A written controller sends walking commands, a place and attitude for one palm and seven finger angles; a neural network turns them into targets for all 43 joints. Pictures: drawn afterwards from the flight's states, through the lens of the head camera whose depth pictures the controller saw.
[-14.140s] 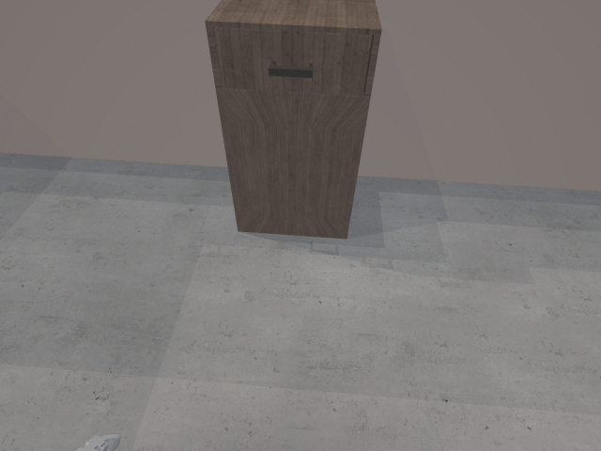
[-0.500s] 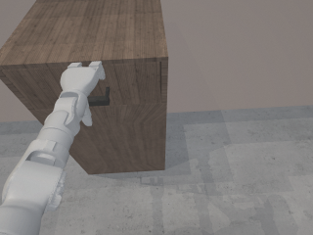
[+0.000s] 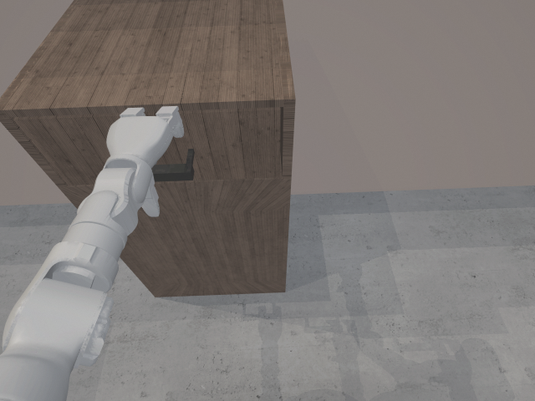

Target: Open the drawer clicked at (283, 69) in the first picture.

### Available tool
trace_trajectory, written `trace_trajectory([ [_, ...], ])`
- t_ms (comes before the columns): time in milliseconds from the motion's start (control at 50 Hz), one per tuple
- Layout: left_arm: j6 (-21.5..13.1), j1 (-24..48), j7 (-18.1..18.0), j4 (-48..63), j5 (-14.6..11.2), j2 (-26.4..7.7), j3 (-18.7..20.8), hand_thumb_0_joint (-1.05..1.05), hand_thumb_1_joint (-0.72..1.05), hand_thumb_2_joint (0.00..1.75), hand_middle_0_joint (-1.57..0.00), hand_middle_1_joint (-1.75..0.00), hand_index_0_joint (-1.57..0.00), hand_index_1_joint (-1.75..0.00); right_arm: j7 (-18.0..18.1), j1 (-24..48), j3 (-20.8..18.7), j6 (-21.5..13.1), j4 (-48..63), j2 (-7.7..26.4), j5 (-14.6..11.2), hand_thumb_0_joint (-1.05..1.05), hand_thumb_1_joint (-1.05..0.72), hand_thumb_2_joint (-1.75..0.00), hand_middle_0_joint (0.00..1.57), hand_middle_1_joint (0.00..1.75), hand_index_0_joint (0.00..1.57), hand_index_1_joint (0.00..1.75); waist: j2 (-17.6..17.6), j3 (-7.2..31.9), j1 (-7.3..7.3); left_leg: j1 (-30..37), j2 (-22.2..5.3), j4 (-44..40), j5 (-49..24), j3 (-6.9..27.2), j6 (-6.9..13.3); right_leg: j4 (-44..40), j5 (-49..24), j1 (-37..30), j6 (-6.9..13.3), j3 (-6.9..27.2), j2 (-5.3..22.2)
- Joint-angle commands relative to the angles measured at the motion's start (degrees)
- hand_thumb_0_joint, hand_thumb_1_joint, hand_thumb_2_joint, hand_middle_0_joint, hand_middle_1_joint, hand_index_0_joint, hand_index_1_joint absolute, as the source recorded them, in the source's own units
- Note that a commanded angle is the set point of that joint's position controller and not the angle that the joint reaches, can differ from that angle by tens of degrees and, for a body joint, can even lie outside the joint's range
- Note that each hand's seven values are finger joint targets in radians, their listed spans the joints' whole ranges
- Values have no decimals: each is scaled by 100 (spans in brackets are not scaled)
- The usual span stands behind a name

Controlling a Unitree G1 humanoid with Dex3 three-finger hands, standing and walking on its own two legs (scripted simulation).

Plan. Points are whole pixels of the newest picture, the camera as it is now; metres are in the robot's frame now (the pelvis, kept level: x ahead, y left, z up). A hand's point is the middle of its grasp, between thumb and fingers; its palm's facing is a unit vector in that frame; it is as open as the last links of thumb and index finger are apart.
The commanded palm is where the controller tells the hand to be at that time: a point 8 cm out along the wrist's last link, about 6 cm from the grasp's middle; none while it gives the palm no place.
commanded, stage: move the hooked fingers above the handle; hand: left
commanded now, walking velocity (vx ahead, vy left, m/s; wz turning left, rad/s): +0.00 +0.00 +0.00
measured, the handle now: (159, 164) +0.52 +0.20 +0.02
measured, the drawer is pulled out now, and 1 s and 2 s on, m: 0.00 0.00 0.00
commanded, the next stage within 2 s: none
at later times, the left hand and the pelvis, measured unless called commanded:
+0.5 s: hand (148, 170) +0.46 +0.19 +0.08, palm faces -0.05 -0.02 -1.00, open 13.8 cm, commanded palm +0.45 +0.19 +0.14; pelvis +0.00 +0.00 +0.00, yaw +0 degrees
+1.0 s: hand (154, 159) +0.48 +0.18 +0.09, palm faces -0.07 -0.01 -1.00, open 13.8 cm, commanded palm +0.46 +0.20 +0.13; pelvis -0.01 -0.01 +0.00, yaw -2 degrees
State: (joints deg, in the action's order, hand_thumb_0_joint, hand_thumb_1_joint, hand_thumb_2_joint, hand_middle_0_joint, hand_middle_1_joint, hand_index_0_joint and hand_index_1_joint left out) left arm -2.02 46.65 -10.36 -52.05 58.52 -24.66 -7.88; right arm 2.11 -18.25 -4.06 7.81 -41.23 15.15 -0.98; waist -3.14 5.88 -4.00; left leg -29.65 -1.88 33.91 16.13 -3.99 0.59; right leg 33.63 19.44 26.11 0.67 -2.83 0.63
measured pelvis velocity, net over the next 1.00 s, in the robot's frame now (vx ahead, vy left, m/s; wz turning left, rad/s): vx -0.01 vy -0.01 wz -0.03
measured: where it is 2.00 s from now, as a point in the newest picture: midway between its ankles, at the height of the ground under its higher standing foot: outside the picture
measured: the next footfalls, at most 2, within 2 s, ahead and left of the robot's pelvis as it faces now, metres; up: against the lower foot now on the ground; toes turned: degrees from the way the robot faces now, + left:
none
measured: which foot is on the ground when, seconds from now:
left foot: down 0.00-1.00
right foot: down 0.00-1.00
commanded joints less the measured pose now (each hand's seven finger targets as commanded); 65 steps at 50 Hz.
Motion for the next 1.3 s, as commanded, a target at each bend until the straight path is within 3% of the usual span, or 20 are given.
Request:
trace_trajectory([
  [0,168,2767,-371,781,15,-1257,593,0,-50,30,-30,-120,-30,-120,-27,-346,-192,-110,408,784,20,0,-90,-90,20,30,20,30,167,1921,-99,1566,258,-66,-2206,237,196,-257,-2106,-246,119,100,-316],
  [60,337,2736,-426,766,78,-1410,687,0,-50,30,-30,-120,-30,-120,-42,-287,-171,-80,465,779,36,0,-90,-90,20,30,20,30,133,2281,12,1446,296,-45,-2339,129,204,-200,-2454,-621,106,166,-274],
  [200,539,2391,-276,496,157,-1843,943,0,-50,30,-30,-120,-30,-120,52,-177,-122,-16,578,826,-15,0,-90,-90,20,30,20,30,614,2042,68,1032,291,-152,-2036,16,240,-273,-2571,-955,33,206,-226],
  [240,490,2232,-187,593,110,-1799,952,0,-50,30,-30,-120,-30,-120,68,-145,-121,-14,658,806,-10,0,-90,-90,20,30,20,30,604,2142,108,1080,313,-146,-2122,-10,252,-295,-2719,-1118,39,221,-222],
  [320,215,2427,2,964,54,-1375,523,0,-50,30,-30,-120,-30,-120,101,-196,-169,-56,658,801,-30,0,-90,-90,20,30,20,30,404,1950,-100,1320,292,-129,-1964,26,275,-384,-2494,-767,19,251,-230],
  [400,-233,2707,30,1729,-44,-1240,451,0,-50,30,-30,-120,-30,-120,99,-280,-245,-112,636,756,5,0,-90,-90,20,30,20,30,68,2316,-128,1812,311,-29,-2303,145,280,-330,-2560,-671,56,250,-262],
  [460,-325,2978,-108,1753,-92,-813,124,0,-50,30,-30,-120,-30,-120,42,-309,-270,-159,485,714,2,0,-90,-90,20,30,20,30,-126,2047,-272,2028,267,33,-2346,261,236,-332,-2212,-137,77,174,-303],
  [500,-199,3037,-291,1374,-55,-1065,361,0,-50,30,-30,-120,-30,-120,23,-321,-234,-159,389,779,-3,0,-90,-90,20,30,20,30,93,1715,-265,1765,259,-39,-2004,303,216,-343,-1876,38,95,130,-317],
  [580,181,3060,-644,1001,66,-1473,762,0,-50,30,-30,-120,-30,-120,-26,-250,-174,-147,369,769,36,0,-90,-90,20,30,20,30,31,2170,-57,1538,306,-33,-2062,225,189,-205,-2023,-306,122,141,-303],
  [640,559,2778,-664,445,149,-1744,992,0,-50,30,-30,-120,-30,-120,-21,-182,-119,-98,401,792,37,0,-90,-90,20,30,20,30,324,2286,59,1198,318,-57,-2159,142,182,-154,-2334,-716,106,142,-278],
  [700,874,2591,-448,-3,175,-1542,702,0,-50,30,-30,-120,-30,-120,16,-129,-94,-47,480,813,-16,0,-90,-90,20,30,20,30,533,1989,-7,965,297,-140,-1837,41,195,-253,-2249,-705,46,147,-245],
  [800,947,2590,-137,-359,225,-1839,717,0,-50,30,-30,-120,-30,-120,171,-107,-9,-5,558,852,-78,0,-90,-90,20,30,20,30,920,1551,-86,614,312,-231,-1322,-15,247,-425,-1928,-719,-24,222,-188],
  [920,568,2202,132,-174,152,-1838,698,0,-50,30,-30,-120,-30,-120,253,-183,6,-35,713,818,-87,0,-90,-90,20,30,20,30,696,1557,-2,605,297,-223,-1179,-58,246,-441,-1799,-732,-16,292,-155],
  [980,252,2465,143,210,94,-1787,665,0,-50,30,-30,-120,-30,-120,256,-259,-24,-104,749,828,-87,0,-90,-90,20,30,20,30,559,1552,-98,683,268,-173,-1148,0,259,-418,-1721,-574,-11,318,-162],
  [1060,-453,3004,-4,1511,33,-1889,839,0,-50,30,-30,-120,-30,-120,241,-432,-187,-216,734,787,-4,0,-90,-90,20,30,20,30,10,2490,-116,1318,305,22,-1730,87,296,-293,-2204,-749,26,403,-204],
  [1120,-667,3338,-269,1839,43,-1572,628,0,-50,30,-30,-120,-30,-120,204,-513,-258,-267,556,762,25,0,-90,-90,20,30,20,30,-236,2454,-300,1679,293,149,-1935,196,267,-230,-2084,-232,49,302,-276],
  [1140,-677,3491,-370,1866,24,-1425,517,0,-50,30,-30,-120,-30,-120,181,-556,-269,-301,487,762,35,0,-90,-90,20,30,20,30,-107,2433,-396,1743,278,190,-1963,246,272,-244,-1978,-101,48,278,-296],
  [1180,-498,3323,-610,1470,38,-1532,685,0,-50,30,-30,-120,-30,-120,127,-597,-277,-321,335,807,19,0,-90,-90,20,30,20,30,-199,2226,-328,1702,273,157,-1920,306,229,-202,-1798,126,88,191,-339],
  [1220,-187,3431,-753,1137,2,-1232,468,0,-50,30,-30,-120,-30,-120,48,-571,-247,-323,229,812,4,0,-90,-90,20,30,20,30,-195,2027,-380,1669,262,104,-1826,330,200,-231,-1621,332,100,120,-357],
  [1280,320,3354,-788,701,64,-1236,505,0,-50,30,-30,-120,-30,-120,-60,-544,-240,-266,163,841,26,0,-90,-90,20,30,20,30,-308,2347,-251,1781,240,96,-2187,315,141,-146,-1835,220,128,57,-365],
])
